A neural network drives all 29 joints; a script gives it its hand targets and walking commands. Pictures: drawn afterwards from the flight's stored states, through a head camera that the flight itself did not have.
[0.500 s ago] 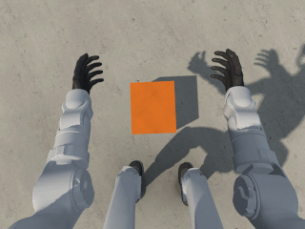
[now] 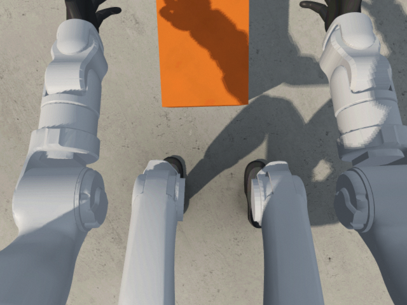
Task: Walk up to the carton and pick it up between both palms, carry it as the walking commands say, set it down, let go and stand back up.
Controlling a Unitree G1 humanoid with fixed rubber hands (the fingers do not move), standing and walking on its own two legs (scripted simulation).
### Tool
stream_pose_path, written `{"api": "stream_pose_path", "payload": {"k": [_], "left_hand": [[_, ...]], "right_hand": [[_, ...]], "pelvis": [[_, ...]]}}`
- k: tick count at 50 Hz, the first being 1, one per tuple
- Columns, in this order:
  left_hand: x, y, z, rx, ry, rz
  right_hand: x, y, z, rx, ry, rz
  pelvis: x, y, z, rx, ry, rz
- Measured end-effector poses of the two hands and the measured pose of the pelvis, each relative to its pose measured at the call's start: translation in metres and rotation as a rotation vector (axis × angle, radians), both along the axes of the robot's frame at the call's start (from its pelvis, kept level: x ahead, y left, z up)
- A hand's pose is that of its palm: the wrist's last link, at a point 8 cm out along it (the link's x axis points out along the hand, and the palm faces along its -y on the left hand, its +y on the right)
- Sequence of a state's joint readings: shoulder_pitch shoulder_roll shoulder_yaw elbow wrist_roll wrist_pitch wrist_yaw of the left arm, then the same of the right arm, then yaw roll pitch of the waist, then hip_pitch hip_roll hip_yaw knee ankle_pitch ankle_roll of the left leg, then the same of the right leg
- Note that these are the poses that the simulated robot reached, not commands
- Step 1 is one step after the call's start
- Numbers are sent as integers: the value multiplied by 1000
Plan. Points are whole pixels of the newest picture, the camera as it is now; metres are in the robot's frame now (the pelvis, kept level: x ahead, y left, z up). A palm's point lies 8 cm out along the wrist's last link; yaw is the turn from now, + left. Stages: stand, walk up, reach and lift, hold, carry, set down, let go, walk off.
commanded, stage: reach and lift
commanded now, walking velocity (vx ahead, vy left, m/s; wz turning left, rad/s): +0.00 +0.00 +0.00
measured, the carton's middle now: (203, 60) +0.53 +0.03 -0.40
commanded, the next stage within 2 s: none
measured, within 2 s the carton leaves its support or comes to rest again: neither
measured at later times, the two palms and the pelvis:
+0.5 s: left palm (126, 53) +0.52 +0.19 -0.30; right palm (300, 41) +0.55 -0.16 -0.29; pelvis +0.00 -0.01 -0.10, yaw -1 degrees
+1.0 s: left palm (128, 47) +0.54 +0.19 -0.32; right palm (296, 49) +0.54 -0.17 -0.32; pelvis +0.01 +0.00 -0.13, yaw -1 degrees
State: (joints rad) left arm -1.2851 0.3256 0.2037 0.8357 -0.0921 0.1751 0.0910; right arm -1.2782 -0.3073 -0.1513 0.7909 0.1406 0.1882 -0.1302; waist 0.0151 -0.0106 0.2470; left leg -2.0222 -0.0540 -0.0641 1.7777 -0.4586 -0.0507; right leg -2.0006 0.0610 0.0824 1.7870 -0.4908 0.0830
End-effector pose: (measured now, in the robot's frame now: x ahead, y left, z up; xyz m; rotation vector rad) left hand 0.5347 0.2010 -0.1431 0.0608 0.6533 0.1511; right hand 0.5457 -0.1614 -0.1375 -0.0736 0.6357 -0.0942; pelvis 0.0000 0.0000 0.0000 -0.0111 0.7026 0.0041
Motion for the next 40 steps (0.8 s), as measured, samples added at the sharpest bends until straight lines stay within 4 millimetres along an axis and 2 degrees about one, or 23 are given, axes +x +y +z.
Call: {"api": "stream_pose_path", "payload": {"k": [4, 9, 13, 16, 20, 25, 28, 32, 35, 40], "left_hand": [[3, 0, -25, 0, 52, 4], [13, -9, -53, -6, -1, -3], [5, -12, -90, 0, 37, 2], [-8, -8, -118, 10, 92, 18], [-17, -5, -140, 7, 86, 25], [-12, -9, -160, -30, 87, 23], [-8, -13, -171, -33, 108, 9], [-2, -15, -172, -25, 99, -21], [-5, -11, -176, -28, 122, -8], [-6, 1, -178, -17, 127, 21]], "right_hand": [[0, 4, -33, 14, 65, -13], [3, 8, -61, 32, 8, -6], [2, 7, -91, 31, 14, 5], [-7, 4, -121, 20, 92, 11], [-17, 10, -149, 44, 117, 22], [0, -2, -148, -4, 50, 17], [4, -8, -154, -17, 75, 5], [-6, 1, -172, 16, 157, 23], [-12, 13, -185, 47, 192, 38], [12, 12, -169, 39, 73, 14]], "pelvis": [[-4, -2, -21, 7, -10, 2], [-8, -6, -39, 7, -121, -5], [-8, -8, -56, 8, -156, -12], [-5, -10, -69, 14, -143, -18], [-1, -12, -83, 19, -135, -23], [-1, -10, -101, 13, -140, -21], [-1, -9, -110, 7, -141, -17], [4, -8, -115, 6, -140, -26], [8, -6, -119, 5, -118, -28], [13, -3, -123, 2, -102, -19]]}}
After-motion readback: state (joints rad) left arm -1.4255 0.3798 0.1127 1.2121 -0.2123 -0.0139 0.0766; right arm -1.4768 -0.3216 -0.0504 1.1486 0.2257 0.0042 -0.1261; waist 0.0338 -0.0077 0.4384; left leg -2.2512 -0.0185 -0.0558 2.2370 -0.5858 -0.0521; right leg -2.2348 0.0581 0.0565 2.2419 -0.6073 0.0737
